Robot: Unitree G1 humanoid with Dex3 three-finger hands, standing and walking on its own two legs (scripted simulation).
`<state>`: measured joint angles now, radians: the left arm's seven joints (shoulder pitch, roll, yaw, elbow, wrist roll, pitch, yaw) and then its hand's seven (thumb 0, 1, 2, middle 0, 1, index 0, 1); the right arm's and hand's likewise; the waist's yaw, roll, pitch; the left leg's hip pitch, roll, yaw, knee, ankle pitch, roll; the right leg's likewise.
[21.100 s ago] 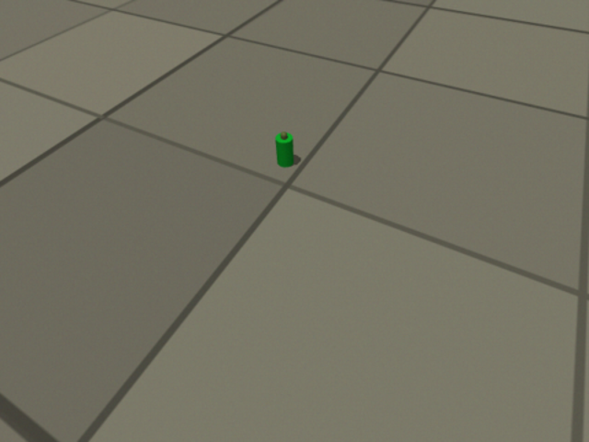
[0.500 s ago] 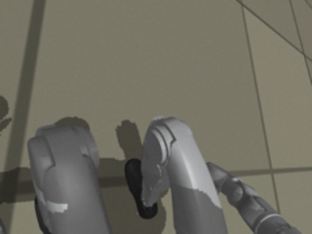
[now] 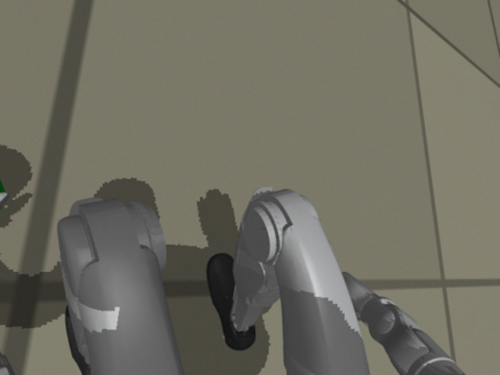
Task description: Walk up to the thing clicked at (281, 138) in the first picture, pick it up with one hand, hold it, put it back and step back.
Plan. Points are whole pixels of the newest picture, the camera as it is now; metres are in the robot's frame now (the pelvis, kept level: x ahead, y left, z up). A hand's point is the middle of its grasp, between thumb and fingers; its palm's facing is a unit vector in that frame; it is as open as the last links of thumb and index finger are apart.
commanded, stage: settle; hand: left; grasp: from the side
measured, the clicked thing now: out of the picture +0.37 +0.33 -0.18
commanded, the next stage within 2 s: lift in 1.58 s
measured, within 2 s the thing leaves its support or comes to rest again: neither
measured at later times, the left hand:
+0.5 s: hand out of the picture +0.33 +0.35 -0.06, palm faces +0.48 -0.88 -0.05, open 11.7 cm
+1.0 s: hand out of the picture +0.35 +0.32 +0.01, palm faces +0.47 -0.88 -0.06, open 11.7 cm
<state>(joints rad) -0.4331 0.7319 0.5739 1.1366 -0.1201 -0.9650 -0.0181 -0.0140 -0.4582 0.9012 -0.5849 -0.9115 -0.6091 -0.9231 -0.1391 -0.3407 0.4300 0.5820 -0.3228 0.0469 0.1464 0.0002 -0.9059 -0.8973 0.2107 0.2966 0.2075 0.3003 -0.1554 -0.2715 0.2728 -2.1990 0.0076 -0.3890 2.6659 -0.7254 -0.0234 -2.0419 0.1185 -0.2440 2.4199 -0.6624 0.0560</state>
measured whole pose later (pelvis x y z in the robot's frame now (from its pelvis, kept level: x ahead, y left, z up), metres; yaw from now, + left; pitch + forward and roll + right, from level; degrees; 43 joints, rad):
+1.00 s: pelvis +0.02 -0.03 +0.07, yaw +9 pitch +31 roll -6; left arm -0.37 0.41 0.49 0.72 -0.20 -0.60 -0.17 -0.01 -0.59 1.06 -0.60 -0.96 -0.63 -0.97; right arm 0.02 -0.28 0.06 0.69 -0.08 0.02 0.07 0.01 -0.90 -0.89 0.21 0.30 0.20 0.30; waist -0.07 -0.03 -0.07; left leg -2.19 0.02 -0.17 2.36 -0.70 -0.06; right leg -2.12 0.04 -0.09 2.30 -0.72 0.01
